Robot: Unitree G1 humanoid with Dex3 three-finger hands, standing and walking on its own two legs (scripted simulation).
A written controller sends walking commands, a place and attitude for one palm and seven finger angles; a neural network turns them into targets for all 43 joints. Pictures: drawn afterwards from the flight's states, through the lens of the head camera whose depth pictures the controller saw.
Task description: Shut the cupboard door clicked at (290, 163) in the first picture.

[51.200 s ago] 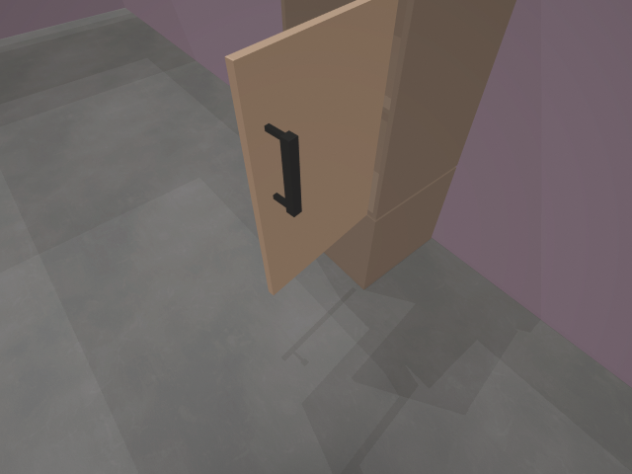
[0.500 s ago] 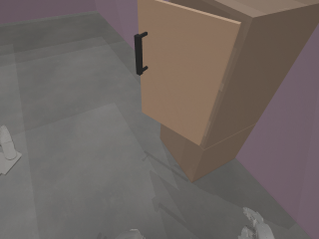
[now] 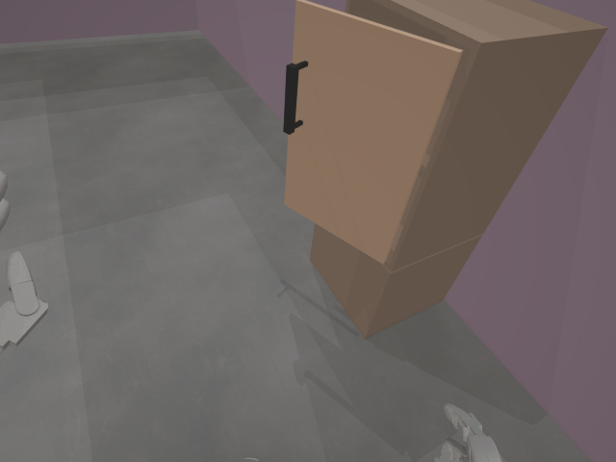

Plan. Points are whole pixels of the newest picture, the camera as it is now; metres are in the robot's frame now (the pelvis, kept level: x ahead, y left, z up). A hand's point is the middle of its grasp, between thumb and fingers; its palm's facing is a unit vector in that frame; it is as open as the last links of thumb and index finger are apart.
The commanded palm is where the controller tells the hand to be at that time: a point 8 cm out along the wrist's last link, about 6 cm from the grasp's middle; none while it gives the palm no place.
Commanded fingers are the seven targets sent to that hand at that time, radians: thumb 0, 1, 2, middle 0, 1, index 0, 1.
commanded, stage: stop stepping back and stand still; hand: left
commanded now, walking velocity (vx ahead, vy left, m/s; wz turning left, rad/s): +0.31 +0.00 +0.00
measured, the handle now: (296, 98) +0.90 +0.15 +0.06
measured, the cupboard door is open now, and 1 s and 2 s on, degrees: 23 23 23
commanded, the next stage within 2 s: let the arm hang, fingers relaxed in 0.78 s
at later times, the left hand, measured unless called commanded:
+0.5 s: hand out of the picture +0.08 +0.30 +0.19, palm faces +0.50 -0.77 -0.39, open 7.4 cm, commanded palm +0.03 +0.32 +0.19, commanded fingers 0.00 0.90 0.90 -0.20 -0.30 -0.20 -0.30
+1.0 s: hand out of the picture +0.08 +0.31 +0.01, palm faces +0.24 -0.87 -0.44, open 7.4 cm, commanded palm none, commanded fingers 0.00 0.90 0.90 -0.20 -0.30 -0.20 -0.30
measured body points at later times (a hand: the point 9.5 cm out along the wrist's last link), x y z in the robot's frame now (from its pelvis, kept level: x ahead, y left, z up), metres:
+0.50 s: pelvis -0.12 +0.02 +0.01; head -0.17 +0.03 +0.46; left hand +0.04 +0.34 +0.21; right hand -0.02 -0.24 -0.09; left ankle -0.07 +0.16 -0.66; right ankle -0.11 -0.05 -0.73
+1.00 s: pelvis -0.12 +0.06 -0.01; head -0.13 +0.02 +0.44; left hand +0.06 +0.35 +0.04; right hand +0.02 -0.17 -0.13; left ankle -0.10 +0.17 -0.73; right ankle -0.09 -0.04 -0.73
